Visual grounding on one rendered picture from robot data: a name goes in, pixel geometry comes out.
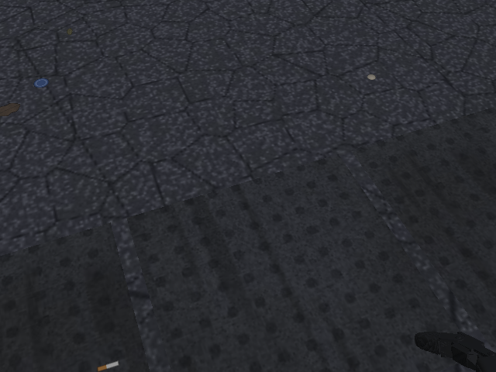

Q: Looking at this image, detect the right robot hand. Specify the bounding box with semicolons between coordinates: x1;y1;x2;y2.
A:
415;332;496;372

